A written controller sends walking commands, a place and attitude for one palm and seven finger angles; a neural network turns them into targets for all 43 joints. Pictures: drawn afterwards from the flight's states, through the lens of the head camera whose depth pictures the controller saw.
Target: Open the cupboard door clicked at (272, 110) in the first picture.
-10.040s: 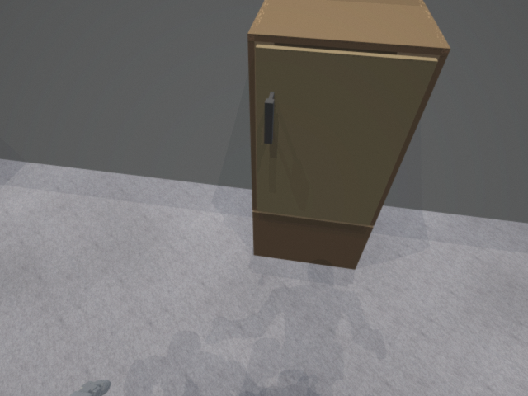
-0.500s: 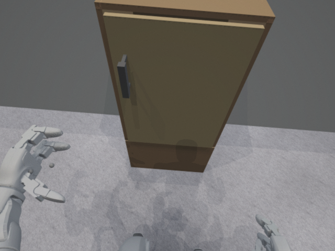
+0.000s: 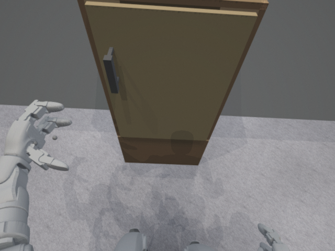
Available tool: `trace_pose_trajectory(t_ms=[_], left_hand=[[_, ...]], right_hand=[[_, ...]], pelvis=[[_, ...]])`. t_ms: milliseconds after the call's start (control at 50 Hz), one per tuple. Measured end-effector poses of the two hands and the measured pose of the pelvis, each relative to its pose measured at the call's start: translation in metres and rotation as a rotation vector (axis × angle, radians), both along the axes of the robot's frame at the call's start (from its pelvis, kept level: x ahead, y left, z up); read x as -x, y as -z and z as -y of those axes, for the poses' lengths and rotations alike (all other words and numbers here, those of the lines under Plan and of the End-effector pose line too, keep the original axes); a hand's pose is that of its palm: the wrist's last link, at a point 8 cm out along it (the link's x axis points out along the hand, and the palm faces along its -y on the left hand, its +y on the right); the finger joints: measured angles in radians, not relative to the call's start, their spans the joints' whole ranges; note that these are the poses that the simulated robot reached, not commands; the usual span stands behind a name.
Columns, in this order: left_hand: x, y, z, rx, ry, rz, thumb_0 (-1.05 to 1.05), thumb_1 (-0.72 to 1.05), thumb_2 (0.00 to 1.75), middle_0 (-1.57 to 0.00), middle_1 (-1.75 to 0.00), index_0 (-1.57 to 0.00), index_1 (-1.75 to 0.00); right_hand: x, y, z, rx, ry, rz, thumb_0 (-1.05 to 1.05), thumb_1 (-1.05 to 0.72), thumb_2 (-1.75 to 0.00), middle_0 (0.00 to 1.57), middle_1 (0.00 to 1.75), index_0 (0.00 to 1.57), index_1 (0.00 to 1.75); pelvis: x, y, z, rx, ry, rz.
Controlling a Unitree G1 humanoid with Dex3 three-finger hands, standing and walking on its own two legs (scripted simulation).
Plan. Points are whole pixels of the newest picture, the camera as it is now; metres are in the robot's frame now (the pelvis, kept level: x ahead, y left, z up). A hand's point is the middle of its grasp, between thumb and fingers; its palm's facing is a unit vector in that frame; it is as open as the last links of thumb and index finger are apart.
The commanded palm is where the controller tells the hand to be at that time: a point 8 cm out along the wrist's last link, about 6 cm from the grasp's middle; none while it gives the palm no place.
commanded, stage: move the hooked fingers beside the handle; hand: left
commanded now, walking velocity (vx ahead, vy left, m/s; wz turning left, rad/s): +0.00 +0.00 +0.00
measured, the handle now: (113, 71) +0.59 +0.18 +0.06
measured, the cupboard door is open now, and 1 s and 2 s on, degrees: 0 0 0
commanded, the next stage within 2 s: none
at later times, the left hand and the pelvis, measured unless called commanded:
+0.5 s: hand (70, 113) +0.42 +0.25 +0.06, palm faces +0.00 -1.00 -0.01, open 14.0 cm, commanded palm +0.41 +0.30 +0.06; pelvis +0.00 +0.02 +0.00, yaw -1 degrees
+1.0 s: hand (83, 89) +0.50 +0.24 +0.07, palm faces +0.01 -1.00 -0.03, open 14.0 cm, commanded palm +0.49 +0.28 +0.05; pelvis +0.00 +0.01 -0.02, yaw -2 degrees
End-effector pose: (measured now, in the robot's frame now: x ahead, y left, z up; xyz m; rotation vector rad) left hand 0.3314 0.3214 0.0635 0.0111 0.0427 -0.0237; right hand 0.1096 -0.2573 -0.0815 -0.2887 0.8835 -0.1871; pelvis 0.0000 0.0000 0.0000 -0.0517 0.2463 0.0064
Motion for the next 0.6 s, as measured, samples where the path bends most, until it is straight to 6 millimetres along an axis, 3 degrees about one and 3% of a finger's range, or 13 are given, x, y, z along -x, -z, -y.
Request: trace_pose_trajectory(t_ms=[180,460,600], left_hand=[[-0.026,0.002,0.005,-0.008,-0.005,0.015,-0.01,-0.50,0.30,-0.30,-1.20,-0.30,-1.20],[-0.065,0.004,0.013,-0.002,-0.021,0.016,-0.01,-0.50,0.30,-0.30,-1.20,-0.30,-1.20],[-0.086,0.002,0.015,-0.007,-0.019,0.018,-0.01,-0.50,0.30,-0.30,-1.20,-0.30,-1.20]], right_hand=[[0.024,0.004,-0.005,0.001,0.047,-0.098,0.01,-0.90,-0.90,0.21,0.30,0.20,0.30],[0.035,0.008,-0.015,0.003,0.066,-0.174,0.01,-0.90,-0.90,0.21,0.30,0.20,0.30],[0.050,0.014,-0.014,0.009,0.079,-0.237,0.01,-0.90,-0.90,0.21,0.30,0.20,0.30]], pelvis=[[-0.006,-0.002,-0.010,0.000,0.010,-0.024],[-0.005,0.000,-0.020,0.007,0.010,-0.042],[-0.002,0.004,-0.020,0.011,0.009,-0.060]])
